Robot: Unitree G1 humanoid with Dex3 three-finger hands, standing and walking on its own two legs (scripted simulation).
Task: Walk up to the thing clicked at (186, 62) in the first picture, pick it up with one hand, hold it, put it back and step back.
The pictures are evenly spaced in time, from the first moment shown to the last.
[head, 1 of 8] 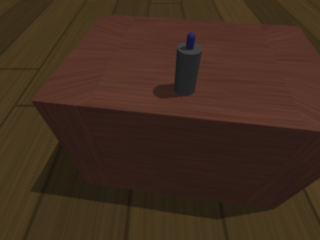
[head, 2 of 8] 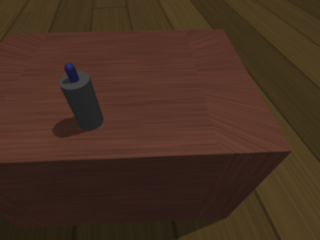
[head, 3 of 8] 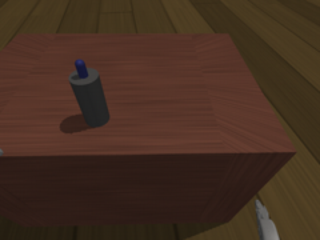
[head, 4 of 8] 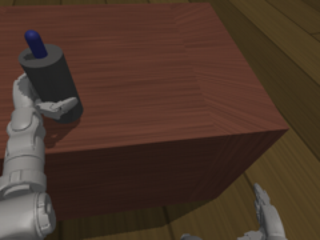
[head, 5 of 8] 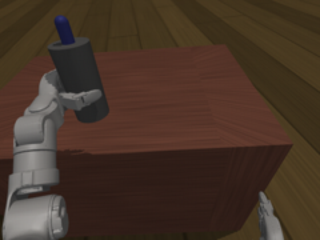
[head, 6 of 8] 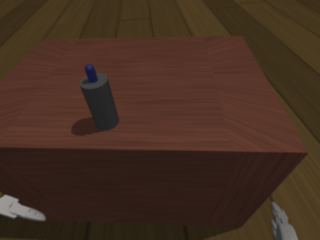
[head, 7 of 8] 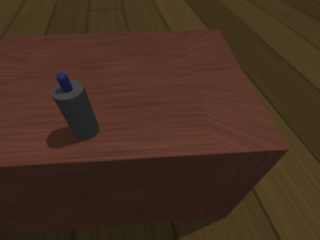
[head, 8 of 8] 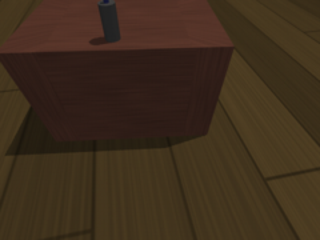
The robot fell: no
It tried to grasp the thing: yes
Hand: left
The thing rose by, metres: 0.22
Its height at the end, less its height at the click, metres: +0.00
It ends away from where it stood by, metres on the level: 0.03
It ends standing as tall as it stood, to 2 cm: yes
